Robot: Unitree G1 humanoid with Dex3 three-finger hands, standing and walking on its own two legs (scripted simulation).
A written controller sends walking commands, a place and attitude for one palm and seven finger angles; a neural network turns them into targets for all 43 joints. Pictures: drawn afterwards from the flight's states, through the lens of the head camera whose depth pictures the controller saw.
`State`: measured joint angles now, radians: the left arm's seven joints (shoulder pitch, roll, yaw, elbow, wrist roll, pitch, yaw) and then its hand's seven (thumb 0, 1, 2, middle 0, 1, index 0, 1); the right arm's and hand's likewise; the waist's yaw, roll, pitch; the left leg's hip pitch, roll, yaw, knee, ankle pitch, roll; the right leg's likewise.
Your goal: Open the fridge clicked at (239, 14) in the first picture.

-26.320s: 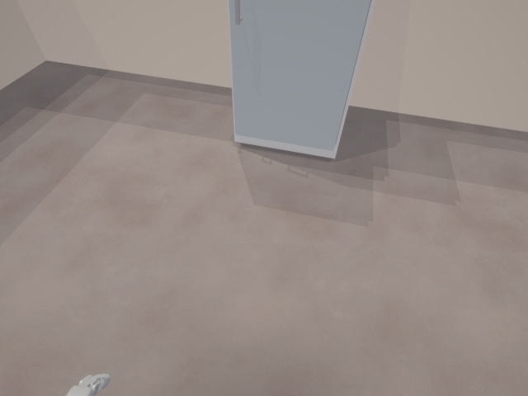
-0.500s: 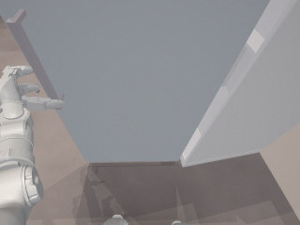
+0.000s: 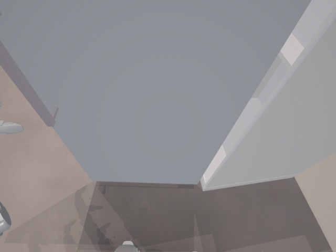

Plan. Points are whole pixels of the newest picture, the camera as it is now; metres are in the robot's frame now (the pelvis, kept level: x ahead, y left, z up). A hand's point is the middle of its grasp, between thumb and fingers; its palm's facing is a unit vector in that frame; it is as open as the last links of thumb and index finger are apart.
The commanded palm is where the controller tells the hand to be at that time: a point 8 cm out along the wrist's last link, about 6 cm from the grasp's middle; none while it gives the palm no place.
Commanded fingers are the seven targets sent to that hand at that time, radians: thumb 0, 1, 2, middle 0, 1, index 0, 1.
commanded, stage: slip the hand off the handle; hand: left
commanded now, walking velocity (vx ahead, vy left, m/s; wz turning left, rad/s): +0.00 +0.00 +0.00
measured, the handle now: (28, 80) +0.45 +0.33 +0.12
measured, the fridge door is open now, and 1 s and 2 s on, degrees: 80 80 80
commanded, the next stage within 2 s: draw the hand back to the body in 0.90 s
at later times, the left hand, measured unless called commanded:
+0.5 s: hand out of the picture +0.37 +0.42 +0.07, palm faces +0.45 -0.88 -0.15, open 14.7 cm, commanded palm +0.31 +0.45 +0.09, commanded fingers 0.00 -0.55 0.20 -0.25 -1.15 -0.25 -1.15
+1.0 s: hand out of the picture +0.27 +0.42 +0.08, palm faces +0.48 -0.86 -0.16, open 14.7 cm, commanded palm +0.23 +0.45 +0.09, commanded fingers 0.00 -0.55 0.20 -0.25 -1.15 -0.25 -1.15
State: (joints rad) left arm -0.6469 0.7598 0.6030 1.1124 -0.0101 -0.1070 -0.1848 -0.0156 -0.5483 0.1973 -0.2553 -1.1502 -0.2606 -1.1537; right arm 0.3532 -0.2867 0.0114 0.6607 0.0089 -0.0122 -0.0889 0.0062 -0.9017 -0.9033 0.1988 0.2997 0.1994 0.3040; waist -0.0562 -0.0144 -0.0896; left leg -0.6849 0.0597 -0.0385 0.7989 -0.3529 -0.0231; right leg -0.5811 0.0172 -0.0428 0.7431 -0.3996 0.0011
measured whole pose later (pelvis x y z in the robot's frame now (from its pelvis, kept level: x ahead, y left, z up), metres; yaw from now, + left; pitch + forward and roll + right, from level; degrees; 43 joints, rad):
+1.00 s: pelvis -0.02 +0.02 +0.00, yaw +1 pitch +9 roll -3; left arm -0.20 0.58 0.61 0.61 -0.16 -0.07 -0.24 -0.02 -0.55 0.20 -0.26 -1.15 -0.25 -1.15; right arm 0.28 -0.25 0.05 0.59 0.02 -0.12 -0.12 0.01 -0.90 -0.90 0.20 0.30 0.20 0.30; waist 0.03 -0.01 -0.10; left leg -0.62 0.03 -0.04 0.81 -0.34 0.00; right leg -0.50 -0.01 -0.05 0.74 -0.39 0.03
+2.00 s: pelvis +0.00 +0.02 +0.03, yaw +0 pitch -1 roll +0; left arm 0.28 0.38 0.41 -0.16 -0.08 -0.04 0.12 -0.01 0.19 0.55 -0.23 -0.72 -0.23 -0.71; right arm 0.20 -0.21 0.07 0.65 0.00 -0.20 -0.10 0.01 -0.90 -0.90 0.20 0.30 0.20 0.30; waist 0.09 0.03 -0.03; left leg -0.25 0.00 0.01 0.53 -0.27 0.01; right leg -0.17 -0.04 0.00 0.50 -0.32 0.04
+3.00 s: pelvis -0.01 +0.02 +0.04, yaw -1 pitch +0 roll -1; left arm 0.53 0.40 0.37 -0.45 -0.06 -0.13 0.11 0.01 0.89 0.89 -0.22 -0.30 -0.21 -0.30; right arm 0.15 -0.23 0.00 0.57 0.00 0.01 -0.09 0.01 -0.90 -0.90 0.20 0.30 0.20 0.30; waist 0.01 0.02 0.01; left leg -0.26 0.03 0.01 0.45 -0.20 0.00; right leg -0.17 -0.02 0.00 0.40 -0.23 0.03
